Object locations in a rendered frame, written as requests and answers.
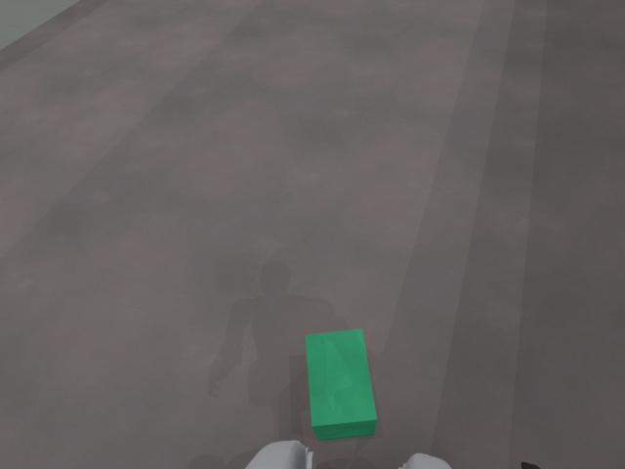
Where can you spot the left robot thigh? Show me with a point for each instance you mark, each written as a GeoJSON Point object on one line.
{"type": "Point", "coordinates": [283, 455]}

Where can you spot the carton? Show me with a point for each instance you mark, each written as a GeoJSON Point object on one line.
{"type": "Point", "coordinates": [341, 396]}

